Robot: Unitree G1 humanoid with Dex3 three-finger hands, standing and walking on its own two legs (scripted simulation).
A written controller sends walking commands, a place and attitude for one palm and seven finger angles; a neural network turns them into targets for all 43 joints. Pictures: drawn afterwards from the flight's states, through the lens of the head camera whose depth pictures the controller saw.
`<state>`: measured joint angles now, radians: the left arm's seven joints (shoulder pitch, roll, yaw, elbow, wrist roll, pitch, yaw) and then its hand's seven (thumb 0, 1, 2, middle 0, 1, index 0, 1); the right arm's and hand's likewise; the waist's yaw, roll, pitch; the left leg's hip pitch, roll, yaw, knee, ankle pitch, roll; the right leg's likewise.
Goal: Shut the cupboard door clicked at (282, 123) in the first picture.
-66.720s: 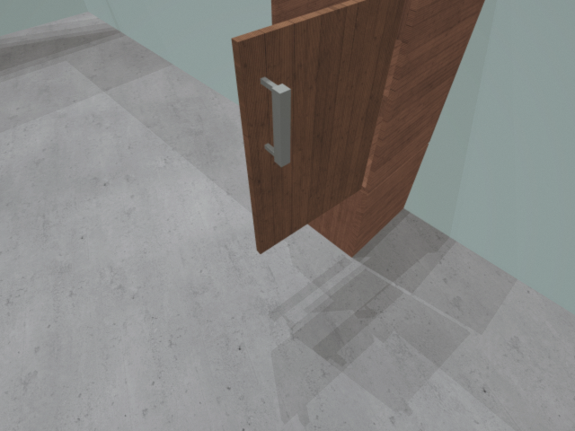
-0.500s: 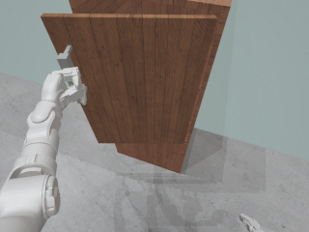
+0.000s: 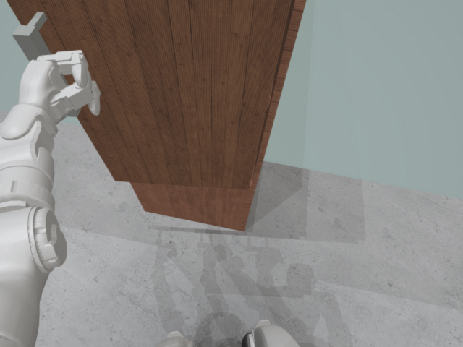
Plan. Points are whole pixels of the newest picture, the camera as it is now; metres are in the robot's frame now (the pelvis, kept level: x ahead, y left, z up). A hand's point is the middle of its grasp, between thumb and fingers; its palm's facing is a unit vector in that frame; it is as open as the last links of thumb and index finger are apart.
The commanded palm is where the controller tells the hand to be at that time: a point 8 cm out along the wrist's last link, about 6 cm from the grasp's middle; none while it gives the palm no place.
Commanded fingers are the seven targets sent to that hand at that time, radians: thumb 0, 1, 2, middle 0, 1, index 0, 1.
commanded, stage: push the door shut along its arc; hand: left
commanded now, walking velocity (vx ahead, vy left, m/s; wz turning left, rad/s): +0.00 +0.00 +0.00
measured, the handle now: (57, 68) +0.57 +0.25 +0.13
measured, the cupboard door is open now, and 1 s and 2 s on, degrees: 8 0 0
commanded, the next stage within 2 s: pull the fist back off the door in 0.96 s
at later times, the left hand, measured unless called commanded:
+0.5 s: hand (111, 69) +0.55 +0.15 +0.14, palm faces -0.27 -0.96 +0.01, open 3.1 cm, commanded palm +0.56 +0.20 +0.13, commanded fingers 0.00 0.90 0.90 -1.30 -1.50 -1.30 -1.50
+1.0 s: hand (123, 58) +0.58 +0.14 +0.14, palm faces -0.33 -0.94 +0.00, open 3.2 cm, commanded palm +0.62 +0.15 +0.13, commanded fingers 0.00 0.90 0.90 -1.30 -1.50 -1.30 -1.50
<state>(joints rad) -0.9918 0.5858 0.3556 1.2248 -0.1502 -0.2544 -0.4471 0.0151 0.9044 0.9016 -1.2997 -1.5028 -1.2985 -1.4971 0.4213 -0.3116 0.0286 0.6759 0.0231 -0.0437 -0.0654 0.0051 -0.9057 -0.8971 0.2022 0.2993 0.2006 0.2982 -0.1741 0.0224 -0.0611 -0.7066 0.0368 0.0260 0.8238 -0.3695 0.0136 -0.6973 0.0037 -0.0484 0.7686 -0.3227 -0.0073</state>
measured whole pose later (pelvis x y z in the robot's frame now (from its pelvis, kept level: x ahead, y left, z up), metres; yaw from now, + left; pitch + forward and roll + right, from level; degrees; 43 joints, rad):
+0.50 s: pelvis +0.01 +0.01 -0.01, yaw +0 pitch +19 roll -3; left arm -1.22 0.64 0.31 1.34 -0.09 -0.21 -0.48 0.01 0.90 0.90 -1.30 -1.50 -1.30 -1.50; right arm 0.40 -0.30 0.04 0.65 0.00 -0.04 -0.06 0.00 -0.90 -0.90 0.20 0.30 0.20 0.30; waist -0.23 0.03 -0.07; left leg -0.82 0.04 0.02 0.89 -0.41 0.03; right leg -0.80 0.00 -0.06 0.81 -0.35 0.00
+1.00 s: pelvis +0.01 +0.00 -0.02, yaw +0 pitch +22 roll -3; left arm -1.38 0.69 0.23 1.40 -0.08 -0.15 -0.51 0.02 0.92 0.98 -1.30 -1.50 -1.30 -1.50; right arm 0.44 -0.30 0.04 0.72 -0.02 -0.04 -0.06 0.00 -0.90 -0.90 0.20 0.30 0.20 0.30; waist -0.26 0.04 -0.06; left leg -0.91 0.05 -0.01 0.95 -0.43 0.01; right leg -0.87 0.01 -0.08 0.85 -0.37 -0.01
